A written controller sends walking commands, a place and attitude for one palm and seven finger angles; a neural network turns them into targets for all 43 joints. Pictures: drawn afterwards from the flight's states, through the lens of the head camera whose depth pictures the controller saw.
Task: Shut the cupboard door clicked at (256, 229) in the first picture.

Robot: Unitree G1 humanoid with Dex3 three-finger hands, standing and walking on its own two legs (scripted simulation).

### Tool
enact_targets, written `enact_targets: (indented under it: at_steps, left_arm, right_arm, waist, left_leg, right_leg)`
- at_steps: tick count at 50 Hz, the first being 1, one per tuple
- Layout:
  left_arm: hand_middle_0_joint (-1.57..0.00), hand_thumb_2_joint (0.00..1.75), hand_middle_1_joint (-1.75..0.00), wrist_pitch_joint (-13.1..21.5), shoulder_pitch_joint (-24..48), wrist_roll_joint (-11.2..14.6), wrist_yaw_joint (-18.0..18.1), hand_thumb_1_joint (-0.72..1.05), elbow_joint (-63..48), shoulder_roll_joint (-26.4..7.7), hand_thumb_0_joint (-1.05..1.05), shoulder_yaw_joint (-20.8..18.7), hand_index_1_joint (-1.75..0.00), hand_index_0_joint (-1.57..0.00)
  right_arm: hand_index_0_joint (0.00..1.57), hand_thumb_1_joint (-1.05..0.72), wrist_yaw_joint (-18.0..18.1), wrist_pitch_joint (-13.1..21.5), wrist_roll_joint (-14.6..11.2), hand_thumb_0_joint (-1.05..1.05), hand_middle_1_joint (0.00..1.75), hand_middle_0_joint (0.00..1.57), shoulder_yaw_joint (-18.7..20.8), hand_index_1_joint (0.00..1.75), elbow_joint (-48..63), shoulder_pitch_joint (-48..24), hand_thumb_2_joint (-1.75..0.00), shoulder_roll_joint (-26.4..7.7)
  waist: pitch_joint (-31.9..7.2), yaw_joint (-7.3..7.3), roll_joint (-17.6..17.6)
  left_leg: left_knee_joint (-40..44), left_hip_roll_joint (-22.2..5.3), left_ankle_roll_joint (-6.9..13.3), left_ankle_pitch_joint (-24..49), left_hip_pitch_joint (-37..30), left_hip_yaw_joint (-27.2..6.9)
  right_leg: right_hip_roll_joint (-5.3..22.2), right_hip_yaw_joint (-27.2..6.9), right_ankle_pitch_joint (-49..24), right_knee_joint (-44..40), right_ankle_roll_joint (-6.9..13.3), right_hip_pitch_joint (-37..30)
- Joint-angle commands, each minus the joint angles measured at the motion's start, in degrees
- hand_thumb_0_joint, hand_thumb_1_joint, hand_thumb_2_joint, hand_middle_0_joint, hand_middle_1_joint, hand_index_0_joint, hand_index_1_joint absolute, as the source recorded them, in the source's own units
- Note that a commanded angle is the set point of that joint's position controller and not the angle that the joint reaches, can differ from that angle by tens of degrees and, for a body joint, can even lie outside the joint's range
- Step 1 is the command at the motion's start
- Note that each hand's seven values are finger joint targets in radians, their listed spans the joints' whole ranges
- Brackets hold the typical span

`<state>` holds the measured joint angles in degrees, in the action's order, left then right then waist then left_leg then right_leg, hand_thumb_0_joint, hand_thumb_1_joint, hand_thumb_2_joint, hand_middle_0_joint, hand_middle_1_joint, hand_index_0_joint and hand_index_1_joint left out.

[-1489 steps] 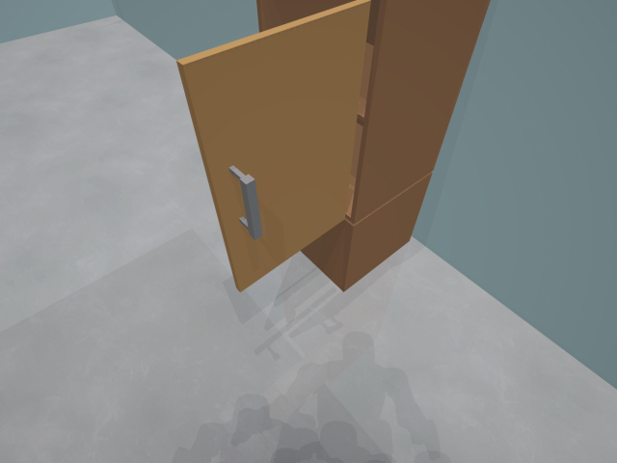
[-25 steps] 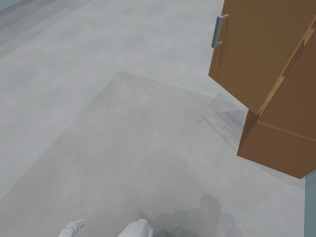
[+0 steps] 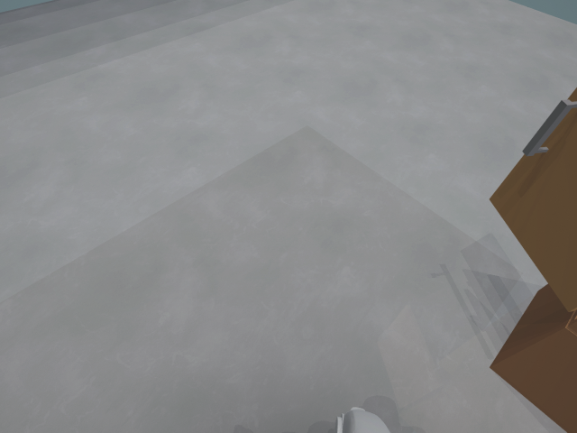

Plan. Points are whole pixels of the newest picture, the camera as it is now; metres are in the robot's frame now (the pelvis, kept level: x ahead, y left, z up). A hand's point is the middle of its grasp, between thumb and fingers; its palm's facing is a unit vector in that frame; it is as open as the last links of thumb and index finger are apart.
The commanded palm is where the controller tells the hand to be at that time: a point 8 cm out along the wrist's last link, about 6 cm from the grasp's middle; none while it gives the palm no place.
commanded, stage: walk to a spot facing it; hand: left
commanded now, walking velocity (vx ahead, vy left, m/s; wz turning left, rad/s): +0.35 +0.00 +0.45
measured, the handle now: (553, 129) +0.81 -0.60 -0.04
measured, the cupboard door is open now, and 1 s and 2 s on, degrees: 57 57 57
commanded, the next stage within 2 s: turn to face it in 0.94 s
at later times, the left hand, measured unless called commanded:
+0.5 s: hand (200, 415) +0.16 +0.14 -0.16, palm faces +0.32 -0.92 -0.23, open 7.2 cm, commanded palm none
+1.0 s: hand (143, 311) +0.33 +0.29 -0.17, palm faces +0.48 -0.86 -0.18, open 7.4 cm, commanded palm none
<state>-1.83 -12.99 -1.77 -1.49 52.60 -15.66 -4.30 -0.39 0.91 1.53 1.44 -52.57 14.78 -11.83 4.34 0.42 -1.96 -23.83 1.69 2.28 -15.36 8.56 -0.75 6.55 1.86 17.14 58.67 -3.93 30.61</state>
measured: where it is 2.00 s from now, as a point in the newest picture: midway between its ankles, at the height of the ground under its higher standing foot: (244, 333)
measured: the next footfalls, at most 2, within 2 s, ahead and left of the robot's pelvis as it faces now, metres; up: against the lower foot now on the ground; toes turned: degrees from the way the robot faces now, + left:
right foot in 0.22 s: +0.21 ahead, -0.15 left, +0.00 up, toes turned +1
left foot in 0.72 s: +0.34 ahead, +0.16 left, +0.00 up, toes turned +30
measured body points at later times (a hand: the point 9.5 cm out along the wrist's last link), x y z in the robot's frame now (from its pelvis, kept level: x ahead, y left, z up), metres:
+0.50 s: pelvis +0.18 -0.05 +0.00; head +0.21 -0.04 +0.45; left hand +0.15 +0.19 -0.14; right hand +0.30 -0.28 -0.15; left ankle +0.19 +0.10 -0.67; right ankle +0.17 -0.15 -0.74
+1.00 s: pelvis +0.35 +0.08 +0.00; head +0.36 +0.11 +0.45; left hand +0.30 +0.33 -0.15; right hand +0.49 -0.11 -0.14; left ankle +0.31 +0.14 -0.74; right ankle +0.49 -0.04 -0.67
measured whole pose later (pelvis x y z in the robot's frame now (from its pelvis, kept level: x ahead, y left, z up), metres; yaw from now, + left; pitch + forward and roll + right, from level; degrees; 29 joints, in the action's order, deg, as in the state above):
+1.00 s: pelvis +0.35 +0.08 +0.00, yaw +27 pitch +0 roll -1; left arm 0.1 -11.6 -2.0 -0.9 54.3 -11.8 -3.5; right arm 0.7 2.6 1.1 2.0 -57.2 15.2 -10.0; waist 3.3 0.6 -1.8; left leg -20.2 3.0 5.1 -12.1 7.9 4.1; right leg 8.2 1.3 9.8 55.5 -2.6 33.0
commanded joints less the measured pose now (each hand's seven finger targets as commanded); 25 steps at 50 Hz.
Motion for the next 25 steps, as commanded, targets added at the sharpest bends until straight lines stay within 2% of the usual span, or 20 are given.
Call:
enact_targets:
  at_steps: [1,4,6,7,8,9,10,11,12,13,14,15,16,18,20,22,25]
  left_arm:
    - [-0.20,0.90,-0.30,2.6,6.9,0.4,-0.6,0.90,-7.5,-3.3,0.00,-0.6,-0.30,-0.20]
    - [-0.20,0.90,-0.30,2.8,8.9,0.5,-0.7,0.90,-8.4,-2.9,0.00,-0.6,-0.30,-0.20]
    - [-0.20,0.90,-0.30,3.3,7.6,0.6,-0.7,0.90,-8.4,-2.9,0.00,-0.7,-0.30,-0.20]
    - [-0.20,0.90,-0.30,3.5,5.9,0.5,-0.7,0.90,-7.8,-2.9,0.00,-0.9,-0.30,-0.20]
    - [-0.20,0.90,-0.30,3.8,1.7,0.5,-0.5,0.90,-6.4,-3.3,0.00,-1.3,-0.30,-0.20]
    - [-0.20,0.90,-0.30,4.5,-6.3,0.3,-0.1,0.90,-4.0,-5.6,0.00,-2.2,-0.30,-0.20]
    - [-0.20,0.90,-0.30,5.3,-15.2,-0.5,0.7,0.90,-1.8,-12.1,0.00,-3.6,-0.30,-0.20]
    - [-0.20,0.90,-0.30,4.7,-16.8,0.0,1.4,0.90,-1.7,-14.0,0.00,-3.7,-0.30,-0.20]
    - [-0.20,0.90,-0.30,4.7,-11.1,0.1,1.7,0.90,-2.5,-11.5,0.00,-3.4,-0.30,-0.20]
    - [-0.20,0.90,-0.30,4.7,-5.9,0.0,1.9,0.90,-3.8,-8.7,0.00,-2.7,-0.30,-0.20]
    - [-0.20,0.90,-0.30,5.0,-2.8,0.1,2.1,0.90,-4.1,-5.1,0.00,-1.8,-0.30,-0.20]
    - [-0.20,0.90,-0.30,5.4,-1.2,0.1,2.0,0.90,-4.1,-3.0,0.00,-1.1,-0.30,-0.20]
    - [-0.20,0.90,-0.30,5.7,-1.2,0.0,2.2,0.90,-3.6,-1.8,0.00,-1.1,-0.30,-0.20]
    - [-0.20,0.90,-0.30,6.4,-3.1,0.1,2.2,0.90,-2.5,-1.2,0.00,-0.8,-0.30,-0.20]
    - [-0.20,0.90,-0.30,6.9,-4.8,0.1,2.3,0.90,-1.1,-0.8,0.00,-0.7,-0.30,-0.20]
    - [-0.20,0.90,-0.30,7.4,-7.4,0.0,2.5,0.90,0.2,-0.7,0.00,-0.9,-0.30,-0.20]
    - [-0.20,0.90,-0.30,7.4,-9.9,0.2,2.3,0.90,1.7,-1.6,0.00,-0.6,-0.30,-0.20]
  right_arm:
    - [0.20,-0.90,0.6,1.4,-0.2,0.00,0.30,0.20,3.2,0.30,0.9,3.6,-0.90,-11.5]
    - [0.20,-0.90,0.6,1.6,-0.1,0.00,0.30,0.20,3.5,0.30,0.1,3.7,-0.90,-11.3]
    - [0.20,-0.90,0.6,1.6,0.1,0.00,0.30,0.20,3.6,0.30,-0.4,3.3,-0.90,-11.4]
    - [0.20,-0.90,0.8,1.6,0.1,0.00,0.30,0.20,3.7,0.30,-0.6,2.6,-0.90,-11.1]
    - [0.20,-0.90,0.9,1.5,-0.1,0.00,0.30,0.20,3.7,0.30,-0.5,1.5,-0.90,-10.7]
    - [0.20,-0.90,0.8,1.6,-0.5,0.00,0.30,0.20,3.5,0.30,-0.4,0.9,-0.90,-9.8]
    - [0.20,-0.90,0.2,2.1,-1.3,0.00,0.30,0.20,3.0,0.30,0.4,3.0,-0.90,-5.5]
    - [0.20,-0.90,0.2,1.8,-1.0,0.00,0.30,0.20,3.0,0.30,2.2,3.1,-0.90,-5.0]
    - [0.20,-0.90,-0.1,1.3,-0.3,0.00,0.30,0.20,3.6,0.30,1.2,3.4,-0.90,-6.0]
    - [0.20,-0.90,-0.3,1.1,0.1,0.00,0.30,0.20,3.6,0.30,0.8,2.6,-0.90,-5.3]
    - [0.20,-0.90,-0.8,0.6,0.3,0.00,0.30,0.20,3.6,0.30,-0.1,0.5,-0.90,-5.1]
    - [0.20,-0.90,-1.2,0.0,0.4,0.00,0.30,0.20,3.4,0.30,-1.0,1.0,-0.90,-3.7]
    - [0.20,-0.90,-1.5,-0.4,0.3,0.00,0.30,0.20,3.4,0.30,-1.8,2.5,-0.90,-2.4]
    - [0.20,-0.90,-1.8,-1.2,0.2,0.00,0.30,0.20,3.3,0.30,-1.7,1.6,-0.90,-1.6]
    - [0.20,-0.90,-2.1,-1.4,0.2,0.00,0.30,0.20,3.2,0.30,-0.6,-0.9,-0.90,-1.2]
    - [0.20,-0.90,-2.5,-1.2,0.3,0.00,0.30,0.20,2.9,0.30,0.8,-4.2,-0.90,-0.3]
    - [0.20,-0.90,-3.1,-0.9,0.2,0.00,0.30,0.20,2.1,0.30,2.8,-9.4,-0.90,-0.1]
  waist:
    - [0.5,-2.75,8.9]
    - [1.5,-2.67,9.0]
    - [0.3,-1.75,9.3]
    - [0.0,-0.86,9.5]
    - [-1.1,1.37,7.7]
    - [-4.2,5.05,2.4]
    - [-11.0,8.31,-14.0]
    - [-10.9,7.31,-19.5]
    - [-7.4,4.67,-14.9]
    - [-4.6,2.48,-13.2]
    - [-1.7,1.19,-7.9]
    - [-1.4,-0.49,-5.8]
    - [-2.7,-1.33,-6.5]
    - [-1.5,-1.46,-5.8]
    - [-1.3,-1.21,-5.2]
    - [-1.2,-0.48,-2.8]
    - [-0.9,0.94,-3.7]
  left_leg:
    - [13.1,-13.3,8.9,0.3,-2.6,-13.4]
    - [12.3,-13.2,8.8,1.2,0.1,-13.4]
    - [9.9,-12.8,8.4,2.9,1.0,-13.3]
    - [8.2,-12.8,7.9,3.9,3.4,-13.4]
    - [4.2,-11.6,6.8,3.6,7.5,-12.9]
    - [-6.2,-7.8,4.7,2.5,14.0,-10.2]
    - [-26.2,0.4,1.1,-9.6,24.6,-2.8]
    - [-40.8,2.4,0.4,-20.9,29.3,-1.6]
    - [-48.8,-1.5,0.7,-15.4,31.1,-4.6]
    - [-52.2,-3.9,0.2,-9.3,31.6,-4.1]
    - [-52.0,-5.9,-0.6,-4.2,29.7,-3.5]
    - [-50.5,-6.6,-1.2,-1.1,26.9,-2.7]
    - [-48.5,-6.8,-1.6,0.2,25.6,-1.8]
    - [-46.2,-7.0,-2.6,2.3,27.1,-0.3]
    - [-42.5,-7.6,-3.2,3.1,29.9,0.6]
    - [-36.3,-8.0,-3.2,3.0,31.8,1.8]
    - [-27.8,-7.5,-2.7,4.4,31.9,4.1]
  right_leg:
    - [-0.2,-0.1,-4.1,-8.6,-0.5,5.4]
    - [-1.3,0.5,-5.2,-15.9,-0.3,0.6]
    - [-3.0,1.4,-5.0,-20.1,0.1,-5.0]
    - [-3.8,1.8,-5.5,-22.4,0.4,-10.1]
    - [-4.6,1.9,-7.0,-25.8,0.9,-18.7]
    - [-3.3,-0.5,-5.3,-30.6,1.8,-31.9]
    - [12.2,-17.9,8.9,-39.1,6.1,-45.6]
    - [22.1,-33.0,15.3,-47.9,9.5,-42.0]
    - [22.0,-32.7,26.8,-50.2,10.3,-34.1]
    - [20.5,-29.1,27.6,-50.6,10.3,-28.0]
    - [17.7,-19.5,19.5,-50.0,9.3,-21.7]
    - [15.1,-10.6,10.7,-49.3,8.1,-18.4]
    - [13.3,-5.3,4.3,-48.5,7.7,-18.9]
    - [12.8,-0.3,-4.1,-49.0,8.3,-19.3]
    - [13.1,2.2,-9.5,-49.3,9.0,-23.2]
    - [13.5,4.6,-16.6,-48.3,9.6,-27.3]
    - [13.2,8.4,-24.7,-46.7,9.0,-31.9]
